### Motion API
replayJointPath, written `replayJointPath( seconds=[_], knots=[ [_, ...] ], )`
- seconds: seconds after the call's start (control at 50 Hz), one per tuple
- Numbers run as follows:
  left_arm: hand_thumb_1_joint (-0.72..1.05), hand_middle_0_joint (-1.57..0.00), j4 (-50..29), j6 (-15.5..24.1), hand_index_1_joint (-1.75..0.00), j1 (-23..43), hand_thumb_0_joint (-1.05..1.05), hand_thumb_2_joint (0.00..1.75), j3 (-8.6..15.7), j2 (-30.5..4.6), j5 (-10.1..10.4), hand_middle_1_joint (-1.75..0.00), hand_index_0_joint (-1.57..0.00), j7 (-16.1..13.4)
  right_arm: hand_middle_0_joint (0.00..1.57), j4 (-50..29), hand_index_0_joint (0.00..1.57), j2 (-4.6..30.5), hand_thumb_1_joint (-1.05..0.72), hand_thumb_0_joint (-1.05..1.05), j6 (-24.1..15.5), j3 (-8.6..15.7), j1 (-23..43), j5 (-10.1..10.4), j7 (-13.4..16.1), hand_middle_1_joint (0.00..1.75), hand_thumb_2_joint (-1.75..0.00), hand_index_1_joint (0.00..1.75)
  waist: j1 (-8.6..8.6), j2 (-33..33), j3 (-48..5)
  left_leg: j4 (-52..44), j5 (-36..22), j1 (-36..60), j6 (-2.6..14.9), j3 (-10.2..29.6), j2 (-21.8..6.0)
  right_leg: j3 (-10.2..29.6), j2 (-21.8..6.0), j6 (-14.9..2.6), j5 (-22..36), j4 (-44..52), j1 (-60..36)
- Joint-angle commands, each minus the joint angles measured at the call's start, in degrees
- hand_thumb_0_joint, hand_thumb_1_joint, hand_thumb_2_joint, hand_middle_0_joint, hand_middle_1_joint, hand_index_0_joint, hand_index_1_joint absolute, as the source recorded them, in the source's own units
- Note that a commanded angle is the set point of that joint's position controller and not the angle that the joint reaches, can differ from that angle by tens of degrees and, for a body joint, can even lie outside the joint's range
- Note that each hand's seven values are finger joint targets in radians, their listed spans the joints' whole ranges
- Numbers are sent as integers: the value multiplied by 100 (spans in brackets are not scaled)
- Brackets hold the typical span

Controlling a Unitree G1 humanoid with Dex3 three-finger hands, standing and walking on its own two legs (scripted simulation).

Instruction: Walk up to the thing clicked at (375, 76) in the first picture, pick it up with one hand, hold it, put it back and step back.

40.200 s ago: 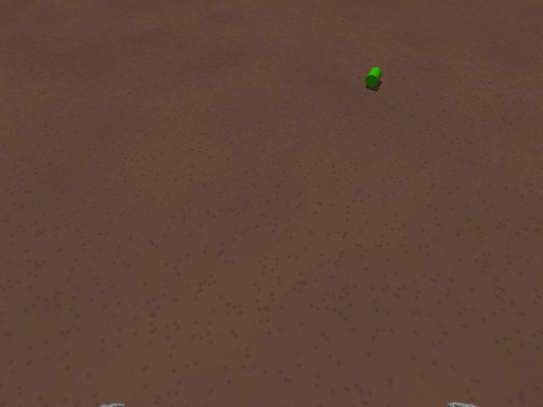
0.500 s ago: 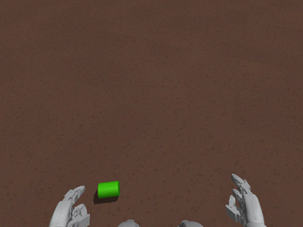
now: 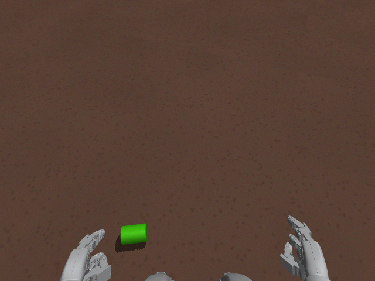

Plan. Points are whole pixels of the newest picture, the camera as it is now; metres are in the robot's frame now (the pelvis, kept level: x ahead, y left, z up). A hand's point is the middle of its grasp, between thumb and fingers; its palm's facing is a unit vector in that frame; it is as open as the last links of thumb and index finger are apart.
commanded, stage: home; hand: left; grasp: from above
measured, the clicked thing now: (134, 233) +0.42 +0.27 -0.67
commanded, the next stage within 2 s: stand in 0.46 s
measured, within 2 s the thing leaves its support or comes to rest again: neither
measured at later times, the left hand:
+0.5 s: hand (108, 269) +0.16 +0.18 -0.05, palm faces +0.04 -0.98 -0.19, open 7.4 cm
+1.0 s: hand out of the picture +0.08 +0.24 -0.10, palm faces +0.02 -0.95 -0.31, open 7.4 cm
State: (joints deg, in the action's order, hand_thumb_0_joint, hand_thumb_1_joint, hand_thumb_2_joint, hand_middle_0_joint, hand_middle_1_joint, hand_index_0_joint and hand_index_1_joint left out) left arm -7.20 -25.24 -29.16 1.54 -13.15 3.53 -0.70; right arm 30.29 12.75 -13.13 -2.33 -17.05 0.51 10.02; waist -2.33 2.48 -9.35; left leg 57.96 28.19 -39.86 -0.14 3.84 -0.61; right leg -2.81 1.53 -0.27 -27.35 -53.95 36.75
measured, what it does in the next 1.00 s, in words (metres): stands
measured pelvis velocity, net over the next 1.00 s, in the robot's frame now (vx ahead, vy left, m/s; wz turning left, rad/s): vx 0.00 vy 0.01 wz -0.02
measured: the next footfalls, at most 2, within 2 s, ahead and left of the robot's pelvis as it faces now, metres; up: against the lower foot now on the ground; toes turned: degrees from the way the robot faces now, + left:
none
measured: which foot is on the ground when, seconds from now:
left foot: down 0.00-1.00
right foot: down 0.00-1.00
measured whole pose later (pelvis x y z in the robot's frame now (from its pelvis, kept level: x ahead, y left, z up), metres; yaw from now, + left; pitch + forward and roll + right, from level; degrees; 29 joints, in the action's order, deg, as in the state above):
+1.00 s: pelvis +0.00 +0.01 +0.05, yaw -1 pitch -2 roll +0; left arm 51.4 -1.5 -12.8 2.4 -16.0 -1.9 -1.8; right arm 55.0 15.9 -0.4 2.5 -11.2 -2.9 1.1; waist 0.8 -0.4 2.0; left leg 34.3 17.7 -14.5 1.4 0.5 1.6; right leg 0.6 -1.0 1.1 -18.0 -33.8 13.5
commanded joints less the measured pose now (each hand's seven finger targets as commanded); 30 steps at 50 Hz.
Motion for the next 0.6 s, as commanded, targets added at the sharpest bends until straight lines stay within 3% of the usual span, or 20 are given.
replayJointPath(
  seconds=[0.0,0.02,0.28,0.52,0.54,0.56,0.58],
  knots=[
    [90,-20,-1171,293,-30,150,0,90,318,-567,-41,-30,-20,-70,20,-927,20,693,-90,0,-349,323,389,0,95,30,-90,30,-34,37,-539,-857,-1388,644,118,-96,70,-14,6,1,1262,843,-285],
    [90,-20,-1128,311,-30,143,0,90,392,-611,-45,-30,-20,-75,20,-910,20,711,-90,0,-342,342,366,-2,98,30,-90,30,-18,-13,-579,-827,-1468,650,121,-104,74,-6,0,4,1345,840,-346],
    [90,-20,-1002,301,-30,103,0,90,318,-567,-38,-30,-20,-72,20,-925,20,703,-90,0,-306,333,421,14,76,30,-90,30,0,25,-277,-944,-1126,481,124,-77,75,-29,3,-4,1029,897,-234],
    [90,-20,-1075,307,-30,43,0,90,365,-592,-36,-30,-20,-79,20,-927,20,700,-90,0,-303,350,351,6,76,30,-90,30,-12,80,-479,-881,-1367,608,115,-64,71,-31,11,-3,1248,838,-260],
    [90,-20,935,1474,-30,1796,0,90,323,-1066,-746,-30,-20,-295,20,487,20,1248,-90,0,317,546,810,-726,-266,30,-90,30,447,-297,925,-1412,-2242,649,348,114,-174,582,-476,-270,1347,1189,-1231],
    [90,-20,1923,1866,-30,1325,0,90,438,-1126,-764,-30,-20,-275,20,534,20,1272,-90,0,539,653,801,-664,-411,30,-90,30,359,-626,311,-1327,-2430,1181,382,-48,-103,864,-554,-473,1613,1308,-1424],
    [90,-20,2175,2042,-30,1340,0,90,441,-1192,-766,-30,-20,-249,20,512,20,1276,-90,0,639,647,752,-699,-494,30,-90,30,298,-700,190,-1380,-2499,1431,403,-68,-109,951,-587,-522,1793,1283,-1388]
  ],
)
